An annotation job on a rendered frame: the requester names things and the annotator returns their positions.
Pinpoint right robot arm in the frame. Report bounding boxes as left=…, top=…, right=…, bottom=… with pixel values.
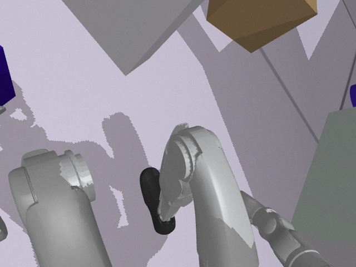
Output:
left=252, top=207, right=335, bottom=267

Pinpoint right robot hand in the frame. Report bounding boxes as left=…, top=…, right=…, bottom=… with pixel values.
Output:
left=240, top=191, right=265, bottom=225

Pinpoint right robot foot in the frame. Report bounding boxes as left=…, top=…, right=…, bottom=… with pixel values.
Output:
left=140, top=167, right=176, bottom=235

